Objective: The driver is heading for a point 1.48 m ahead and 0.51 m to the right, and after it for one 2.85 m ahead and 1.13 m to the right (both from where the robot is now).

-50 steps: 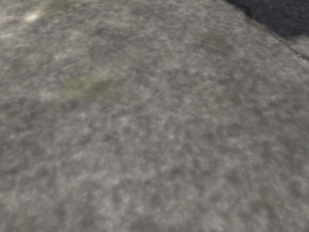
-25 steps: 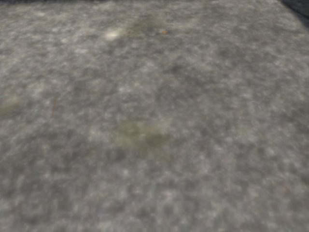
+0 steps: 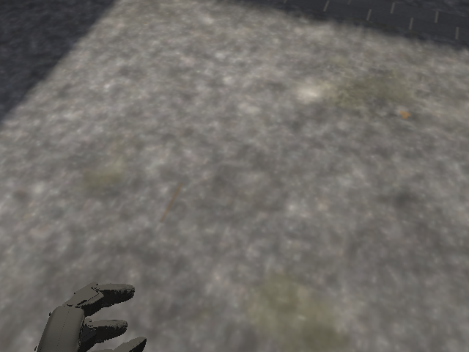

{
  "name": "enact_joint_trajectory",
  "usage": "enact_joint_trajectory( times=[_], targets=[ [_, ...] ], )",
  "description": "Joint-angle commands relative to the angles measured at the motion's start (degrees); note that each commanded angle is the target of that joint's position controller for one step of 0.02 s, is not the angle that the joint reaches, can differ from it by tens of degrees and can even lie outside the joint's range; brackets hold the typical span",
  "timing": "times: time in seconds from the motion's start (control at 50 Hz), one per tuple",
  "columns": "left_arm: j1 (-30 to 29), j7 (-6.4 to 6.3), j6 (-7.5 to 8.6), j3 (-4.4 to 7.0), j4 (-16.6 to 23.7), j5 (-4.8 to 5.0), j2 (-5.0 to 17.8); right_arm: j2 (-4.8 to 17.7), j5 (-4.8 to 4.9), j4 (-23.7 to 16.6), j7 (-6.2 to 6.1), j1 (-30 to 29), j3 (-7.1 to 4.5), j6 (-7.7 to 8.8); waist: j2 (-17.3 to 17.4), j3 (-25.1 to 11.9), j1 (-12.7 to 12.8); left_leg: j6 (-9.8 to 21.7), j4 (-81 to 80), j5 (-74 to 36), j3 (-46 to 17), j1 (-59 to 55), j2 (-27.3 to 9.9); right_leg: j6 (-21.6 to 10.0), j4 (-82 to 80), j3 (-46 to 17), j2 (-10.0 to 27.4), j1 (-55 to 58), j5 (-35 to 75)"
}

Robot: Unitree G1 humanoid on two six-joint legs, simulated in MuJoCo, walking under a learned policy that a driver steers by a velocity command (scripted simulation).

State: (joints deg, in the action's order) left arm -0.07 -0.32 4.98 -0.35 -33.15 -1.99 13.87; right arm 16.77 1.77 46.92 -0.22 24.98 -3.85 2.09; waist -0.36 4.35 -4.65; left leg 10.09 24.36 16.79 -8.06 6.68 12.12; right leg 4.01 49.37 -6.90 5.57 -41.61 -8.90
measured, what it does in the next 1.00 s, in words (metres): walks ahead, turning right: right foot, then left foot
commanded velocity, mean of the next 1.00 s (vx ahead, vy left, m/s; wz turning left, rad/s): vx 0.14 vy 0.00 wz -0.45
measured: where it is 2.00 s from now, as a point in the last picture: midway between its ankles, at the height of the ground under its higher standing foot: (347, 246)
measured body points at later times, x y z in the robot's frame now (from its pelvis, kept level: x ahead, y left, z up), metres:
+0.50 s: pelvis +0.20 -0.05 +0.00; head +0.24 -0.04 +0.44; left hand +0.31 +0.24 -0.11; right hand +0.40 -0.30 -0.08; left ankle +0.27 +0.07 -0.72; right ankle +0.31 -0.14 -0.73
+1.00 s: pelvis +0.21 -0.07 -0.01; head +0.23 -0.10 +0.44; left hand +0.52 +0.06 -0.08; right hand +0.17 -0.40 -0.11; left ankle +0.27 +0.07 -0.73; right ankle +0.15 -0.16 -0.74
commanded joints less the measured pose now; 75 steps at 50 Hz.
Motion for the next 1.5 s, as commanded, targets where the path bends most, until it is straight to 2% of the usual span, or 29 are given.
enact_joint_trajectory(
  times=[0.02, 0.08, 0.12, 0.14, 0.16, 0.18, 0.22, 0.26, 0.34, 0.42, 0.52, 0.54, 0.56, 0.58, 0.64, 0.82, 0.92, 0.98, 1.0, 1.02, 1.04, 1.06, 1.1, 1.14, 1.16, 1.24, 1.4, 1.46, 1.5],
  targets=[
    [-5.2, -0.66, 2.93, 1.92, 5.4, 2.13, 3.4, 9.3, 1.84, -5.1, -1.93, -4.2, -2.61, 0.20, 0.1, -6.3, 1.5, -1.3, -1.8, -31.4, -12.2, 13.0, -6.8, 0.0, -20.3, 6.5, -12.2, 21.5, 14.3],
    [0.5, -0.71, 3.19, 4.31, 4.1, 2.68, 7.6, 7.1, 0.08, -3.9, -2.96, -2.2, -2.26, -0.67, 7.2, -10.7, 2.9, -4.8, 8.6, -29.5, -12.9, 4.7, -7.7, -1.5, -25.0, 5.0, -11.9, 28.5, 25.6],
    [16.3, -0.28, 3.46, 5.02, -0.1, 0.63, 8.9, 3.6, -0.99, -5.8, -2.78, -5.9, -1.04, -0.49, 8.5, -18.7, 11.3, -9.2, 30.5, -26.5, -7.0, 4.7, -6.2, -5.5, -25.9, 3.3, -4.9, 44.5, 38.1],
    [20.2, 0.43, 3.46, 4.28, -1.7, -1.11, 10.0, -3.4, -2.74, -5.8, -2.25, 2.7, 0.83, -0.58, -9.0, -26.0, 7.2, -12.0, 54.7, 27.2, -5.5, 19.7, 1.3, -15.4, -16.4, -15.2, 12.2, 61.8, 70.4],
    [22.8, 1.74, 3.37, 4.59, -4.7, -0.51, 10.2, 0.2, -0.35, -2.9, -0.68, 16.9, 1.13, -0.45, -15.0, -35.8, 3.3, -11.5, 64.3, 25.0, -12.0, 26.2, -1.1, -25.6, -18.8, -38.9, 22.5, 68.1, 49.5],
    [16.3, 1.82, 2.63, 4.78, -2.3, 0.68, 8.4, 4.3, -0.10, -1.4, -0.18, 11.9, 0.58, -1.54, -9.0, -30.5, 5.1, -12.7, 65.7, 18.3, -8.5, 28.1, -6.3, -25.4, -24.0, -37.4, 17.9, 61.3, 27.6],
    [6.3, 1.48, 0.39, 3.36, 0.4, 2.27, 6.1, 8.2, -2.73, -7.5, -0.87, -7.2, -0.59, -2.22, 2.6, -13.5, 4.9, -13.2, 58.1, 9.5, 0.5, 30.2, -9.5, -19.1, -30.2, -26.7, 7.7, 39.8, 8.1],
    [6.4, 1.19, -0.82, 4.72, 0.0, 1.89, 10.1, 5.9, -3.27, -10.4, -1.25, -10.3, -0.32, -2.13, 0.3, -7.9, 2.9, -12.8, 48.8, 7.0, 1.2, 26.5, -9.7, -16.8, -33.1, -22.7, 2.2, 28.6, 9.1],
    [8.8, 0.53, -2.22, 5.88, -0.9, 1.86, 10.6, 1.6, -2.56, -10.6, -2.46, -11.0, 1.07, -1.50, -5.3, -13.0, 2.2, -13.1, 28.8, 9.4, 2.8, 17.7, -7.9, -16.5, -32.1, -18.2, -0.8, 25.9, 20.5],
    [9.0, -0.86, -4.78, 7.27, 0.8, 3.31, 12.3, 3.7, -1.65, -11.1, -2.08, -16.0, 0.52, -2.65, -8.2, -11.6, 3.5, -12.2, 19.3, 2.0, 1.1, 14.1, -6.7, -14.4, -36.0, -23.4, -1.5, 21.8, -10.5],
    [11.5, -2.31, -6.97, 7.93, 1.3, 3.78, 11.4, 5.3, -0.97, -10.1, -0.97, -14.1, -0.85, -0.88, -9.4, -9.7, 2.4, -9.1, -0.9, -4.8, 0.6, 1.0, -9.0, -9.3, -33.4, -25.8, -5.2, 17.4, -21.0],
    [12.8, -2.28, -7.16, 7.44, 1.8, 4.08, 9.3, 8.5, -2.05, -9.9, -1.20, -12.4, -1.75, -0.83, -3.0, -11.7, 2.5, -4.9, -5.3, -0.8, -6.6, -5.6, -18.0, -6.5, -24.8, -20.7, -8.8, 11.3, -26.5],
    [12.7, -2.13, -6.83, 7.23, 2.9, 4.87, 7.5, 11.1, -4.34, -10.5, -1.16, -14.8, -2.17, -1.08, 13.4, -10.6, 4.2, 1.6, -10.2, 0.8, -20.6, -3.9, -30.3, -4.7, -6.8, -6.2, -16.4, 3.7, -26.0],
    [14.4, -1.57, -6.00, 8.52, 2.7, 3.75, 12.3, 8.0, -5.94, -12.2, -1.17, -19.3, -1.50, -0.61, 14.2, -8.9, 6.3, 3.8, -11.2, -3.2, -23.1, 1.6, -33.8, -2.5, 5.4, -5.0, -11.9, 2.2, -22.2],
    [19.6, -1.46, -7.34, 8.70, -1.4, 2.86, 12.0, 3.1, -2.95, -14.4, -2.43, -25.8, -0.09, -0.64, 6.3, -6.8, 8.3, -0.4, -7.9, -9.4, -7.6, 4.3, -25.9, 0.1, 21.2, -0.4, -8.8, 2.7, -12.8],
    [8.6, 1.01, -7.51, 5.32, 5.6, 3.32, 7.0, 9.1, -3.16, -11.7, -2.60, -17.2, -2.27, -2.50, 8.4, -7.9, 1.7, 3.4, -6.4, -21.9, 6.0, -3.0, -28.6, 3.2, 7.2, 7.5, -0.3, 4.2, -9.7],
    [9.0, 1.81, -8.82, 6.17, 5.7, 3.46, 8.7, 10.9, -1.17, -10.7, -0.99, -18.1, -3.71, -1.66, 10.5, -9.1, 3.2, 0.4, -2.7, -24.7, 10.8, -1.6, -31.6, -1.2, -6.4, 11.3, -1.9, 15.0, -10.6],
    [16.5, 1.84, -9.15, 7.49, 1.8, 4.26, 9.7, 9.2, 0.46, -9.0, -0.39, -16.6, -3.77, -0.92, 7.2, -11.4, 6.7, -4.7, 1.3, 9.9, 13.9, 9.7, -30.3, -6.9, -17.0, 13.5, -5.5, 33.5, -10.9],
    [27.3, 1.35, -8.46, 8.91, -2.6, 4.93, 12.3, 5.4, -0.65, -9.1, 0.00, -17.6, -2.57, -0.91, -1.5, -11.8, 10.9, -7.8, 15.6, 18.3, 18.5, 23.0, -25.8, -10.9, -21.5, 6.9, -3.6, 47.5, -16.5],
    [31.9, 0.94, -6.80, 10.22, -2.7, 4.37, 20.8, 0.7, -2.49, -13.8, 0.63, -21.9, -0.94, -0.12, -20.6, -8.4, 11.8, -12.2, 41.9, 23.5, 19.7, 48.0, -16.6, -21.0, -29.6, -25.4, 12.9, 55.2, -33.3],
    [29.6, 1.59, -3.98, 8.91, -0.3, 2.80, 18.0, 4.3, -0.43, -15.8, 0.85, -28.7, -1.69, 2.07, -13.3, -7.9, 15.0, -10.4, 47.4, 17.3, 5.9, 56.4, -14.7, -25.9, -40.3, -38.4, 17.3, 51.3, -45.3],
    [25.6, 1.47, -2.38, 7.41, -0.8, 2.24, 14.7, 7.2, 1.22, -16.2, 1.47, -30.2, -2.40, 3.45, -11.1, -3.1, 12.3, -8.4, 46.4, 10.3, 4.3, 57.0, -17.2, -23.7, -41.9, -34.0, 17.1, 47.6, -42.4],
    [19.3, 1.01, -1.56, 5.55, 0.0, 2.86, 10.4, 8.1, -1.25, -12.4, 1.54, -23.0, -2.85, 4.54, -7.9, -2.4, 7.0, -8.5, 40.7, -1.6, 4.3, 51.1, -19.5, -19.3, -39.0, -22.2, 12.2, 42.9, -28.1],
    [17.9, 0.56, -1.19, 4.94, 0.1, 1.88, 9.9, 7.6, -1.82, -10.2, 1.77, -20.4, -2.88, 4.50, -7.9, -2.4, 5.5, -10.0, 36.8, -10.6, 5.8, 45.6, -18.8, -17.4, -40.7, -14.9, 7.8, 39.1, -21.0],
    [20.5, 0.93, -1.72, 5.38, -2.4, 0.23, 11.8, 4.1, -7.93, -8.0, 3.43, -17.6, -1.11, 1.22, -6.0, -2.8, 5.5, -11.4, 36.0, -12.3, 10.1, 39.5, -17.7, -14.3, -43.1, -8.2, 3.1, 35.3, -15.5],
    [25.3, 2.19, -1.06, 4.95, -5.8, 1.40, 10.0, 4.6, -4.34, -8.8, 4.48, -20.9, -0.97, -1.65, -6.2, 0.7, 6.8, -12.7, 29.2, -16.6, 11.4, 41.1, -17.2, -14.6, -45.5, -4.6, 2.6, 37.4, -10.4],
    [27.8, 0.18, 0.57, 4.58, -11.3, -0.20, 10.0, 3.2, -3.48, -12.5, 5.68, -28.8, 0.62, -0.67, -4.1, 6.4, 8.2, -4.3, 16.1, -14.8, 12.1, 41.7, -13.9, -12.1, -49.3, 8.3, 8.4, 50.6, 9.9],
    [26.9, -0.88, 0.20, 4.41, -12.7, -1.46, 11.6, 3.3, -3.38, -11.0, 4.28, -20.3, 0.91, -0.79, -7.4, -2.1, 3.8, 0.4, 15.4, -6.1, 19.6, 24.4, -6.3, -9.4, -31.1, 14.9, 8.0, 53.3, 66.1],
    [24.8, -1.83, -0.78, 5.07, -12.1, -0.93, 14.5, 7.7, -4.31, -5.5, 3.20, 1.1, -0.86, 0.53, -6.1, -13.0, -5.9, 2.9, 9.0, -5.7, 15.5, 0.7, -4.0, -7.3, 2.2, 16.6, 6.0, 45.1, 68.1]
  ],
)
Keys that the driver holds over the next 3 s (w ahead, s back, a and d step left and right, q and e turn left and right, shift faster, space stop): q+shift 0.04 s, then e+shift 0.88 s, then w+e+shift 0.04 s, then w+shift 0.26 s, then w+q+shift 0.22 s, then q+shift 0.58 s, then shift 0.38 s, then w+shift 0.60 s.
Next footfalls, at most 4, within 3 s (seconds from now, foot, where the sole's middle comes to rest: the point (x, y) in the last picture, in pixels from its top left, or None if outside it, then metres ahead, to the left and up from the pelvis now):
0.12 right None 0.35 -0.13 -0.77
0.52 left None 0.31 0.06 -0.77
1.00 right None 0.18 -0.18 -0.77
1.50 left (323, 278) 0.63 -0.30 -0.77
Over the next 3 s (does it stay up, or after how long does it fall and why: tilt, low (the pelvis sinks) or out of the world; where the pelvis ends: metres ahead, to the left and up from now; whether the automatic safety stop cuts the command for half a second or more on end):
stays up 0.97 -0.41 0.01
